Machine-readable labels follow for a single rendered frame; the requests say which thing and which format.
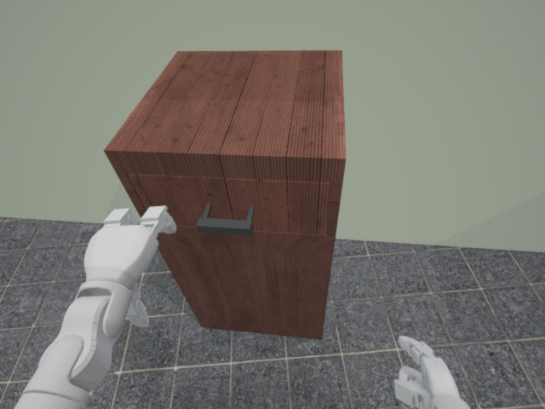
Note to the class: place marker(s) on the handle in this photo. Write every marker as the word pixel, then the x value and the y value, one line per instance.
pixel 225 226

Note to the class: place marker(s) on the robot right hand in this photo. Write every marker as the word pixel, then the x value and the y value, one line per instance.
pixel 417 389

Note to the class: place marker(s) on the left robot forearm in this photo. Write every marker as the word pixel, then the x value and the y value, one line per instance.
pixel 77 361

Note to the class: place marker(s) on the drawer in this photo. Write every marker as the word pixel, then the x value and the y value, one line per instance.
pixel 280 205

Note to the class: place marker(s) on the cabinet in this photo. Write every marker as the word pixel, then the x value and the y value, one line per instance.
pixel 276 115

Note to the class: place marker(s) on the robot left hand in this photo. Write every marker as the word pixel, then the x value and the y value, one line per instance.
pixel 122 250

